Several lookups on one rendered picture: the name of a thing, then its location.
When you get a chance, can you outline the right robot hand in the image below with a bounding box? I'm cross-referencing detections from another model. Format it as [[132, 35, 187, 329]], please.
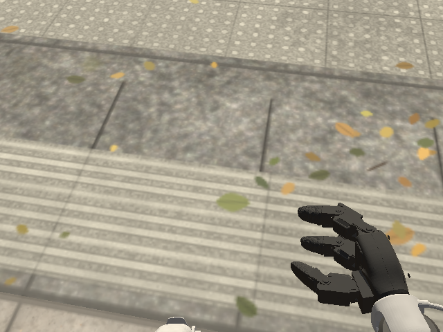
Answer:
[[291, 203, 410, 314]]

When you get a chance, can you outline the robot right forearm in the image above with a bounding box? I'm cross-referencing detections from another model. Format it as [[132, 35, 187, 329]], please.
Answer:
[[371, 294, 440, 332]]

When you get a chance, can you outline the robot left shin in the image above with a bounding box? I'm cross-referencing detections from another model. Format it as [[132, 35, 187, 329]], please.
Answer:
[[166, 317, 188, 326]]

